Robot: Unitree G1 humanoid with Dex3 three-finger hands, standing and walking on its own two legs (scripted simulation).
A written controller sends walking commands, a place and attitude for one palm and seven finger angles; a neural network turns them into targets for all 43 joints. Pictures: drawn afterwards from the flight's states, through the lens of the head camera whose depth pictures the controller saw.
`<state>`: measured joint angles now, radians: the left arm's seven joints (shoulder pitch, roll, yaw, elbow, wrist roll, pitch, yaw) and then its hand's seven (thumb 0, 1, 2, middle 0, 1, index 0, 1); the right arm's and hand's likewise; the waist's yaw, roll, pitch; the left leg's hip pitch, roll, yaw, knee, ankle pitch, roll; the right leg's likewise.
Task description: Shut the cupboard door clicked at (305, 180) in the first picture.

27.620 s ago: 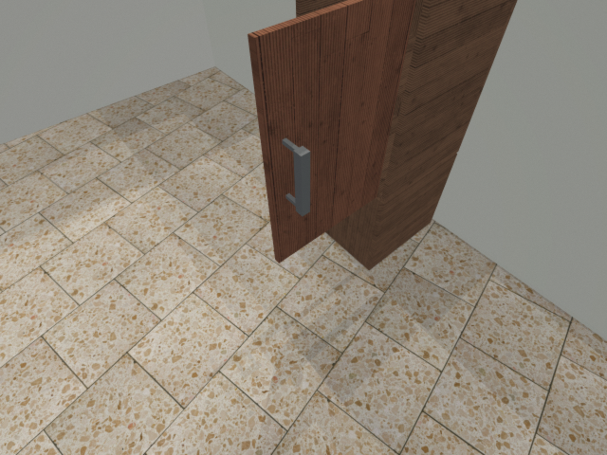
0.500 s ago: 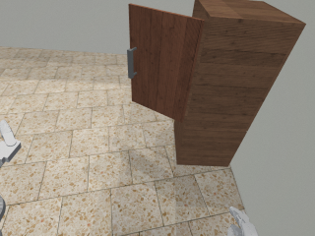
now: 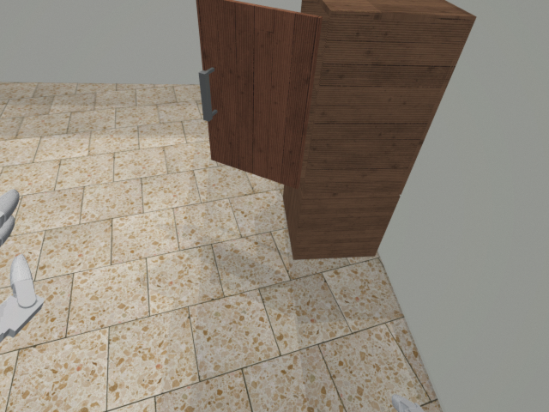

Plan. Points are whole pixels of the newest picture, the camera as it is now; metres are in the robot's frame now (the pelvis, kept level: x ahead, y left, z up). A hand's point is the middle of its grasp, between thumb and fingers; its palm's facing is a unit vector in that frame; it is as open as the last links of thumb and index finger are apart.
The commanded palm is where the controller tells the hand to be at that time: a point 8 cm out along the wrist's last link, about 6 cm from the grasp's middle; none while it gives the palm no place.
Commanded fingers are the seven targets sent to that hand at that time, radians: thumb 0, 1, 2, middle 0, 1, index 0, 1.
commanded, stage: stop stepping back and stand still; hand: left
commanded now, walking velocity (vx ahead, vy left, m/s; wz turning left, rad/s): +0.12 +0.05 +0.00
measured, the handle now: (209, 94) +1.11 +0.23 -0.04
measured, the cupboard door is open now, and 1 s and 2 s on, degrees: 59 59 59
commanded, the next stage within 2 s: let the arm hang, fingers relaxed in 0.96 s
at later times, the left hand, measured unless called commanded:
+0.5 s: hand (58, 266) +0.24 +0.26 +0.16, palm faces +0.46 -0.78 -0.43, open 7.5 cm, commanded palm +0.17 +0.30 +0.17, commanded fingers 0.00 0.90 0.90 -0.20 -0.30 -0.20 -0.30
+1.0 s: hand (65, 248) +0.27 +0.26 +0.16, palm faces +0.45 -0.79 -0.42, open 7.5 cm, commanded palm +0.20 +0.30 +0.17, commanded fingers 0.00 0.90 0.90 -0.20 -0.30 -0.20 -0.30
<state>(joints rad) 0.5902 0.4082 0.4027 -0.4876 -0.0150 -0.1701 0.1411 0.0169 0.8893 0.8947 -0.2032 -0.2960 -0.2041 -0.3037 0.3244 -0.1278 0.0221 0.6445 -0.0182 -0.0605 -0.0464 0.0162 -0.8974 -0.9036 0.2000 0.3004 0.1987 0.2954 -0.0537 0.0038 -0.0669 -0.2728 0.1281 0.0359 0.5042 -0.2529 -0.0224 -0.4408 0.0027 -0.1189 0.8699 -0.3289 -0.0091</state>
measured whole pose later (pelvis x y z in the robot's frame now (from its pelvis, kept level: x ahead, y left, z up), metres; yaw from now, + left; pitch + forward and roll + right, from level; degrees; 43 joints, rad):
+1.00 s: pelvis +0.07 +0.00 -0.01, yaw +2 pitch +1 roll -1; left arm 0.52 0.39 0.39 -0.48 -0.04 -0.16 0.17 0.02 0.88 0.89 -0.21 -0.30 -0.21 -0.30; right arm 0.21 -0.21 0.01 0.62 0.01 -0.07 -0.09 0.02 -0.90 -0.90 0.20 0.30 0.20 0.30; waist -0.02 -0.02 -0.02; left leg -0.29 0.04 0.12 0.53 -0.25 0.03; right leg -0.17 0.00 -0.07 0.49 -0.34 -0.01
